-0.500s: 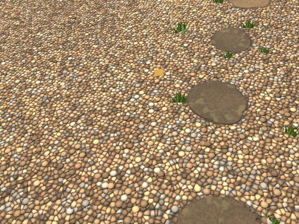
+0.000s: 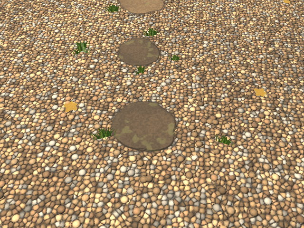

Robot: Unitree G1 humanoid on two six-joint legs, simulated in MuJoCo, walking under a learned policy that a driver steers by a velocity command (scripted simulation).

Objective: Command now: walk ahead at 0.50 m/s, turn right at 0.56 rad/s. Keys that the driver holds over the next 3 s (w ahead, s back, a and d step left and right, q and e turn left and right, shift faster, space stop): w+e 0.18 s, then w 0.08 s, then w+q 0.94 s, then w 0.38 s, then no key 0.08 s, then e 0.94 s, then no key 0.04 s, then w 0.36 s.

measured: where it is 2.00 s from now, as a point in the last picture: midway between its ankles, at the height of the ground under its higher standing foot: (131, 122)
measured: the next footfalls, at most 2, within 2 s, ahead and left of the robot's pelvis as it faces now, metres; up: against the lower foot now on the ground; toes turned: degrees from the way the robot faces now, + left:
right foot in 0.24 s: +0.29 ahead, -0.16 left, +0.00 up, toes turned -11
left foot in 0.78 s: +0.62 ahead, +0.03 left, +0.00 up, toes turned +3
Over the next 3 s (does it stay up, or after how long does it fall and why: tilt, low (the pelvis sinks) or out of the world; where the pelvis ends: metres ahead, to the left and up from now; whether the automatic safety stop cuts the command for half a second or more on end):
stays up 1.10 0.05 0.00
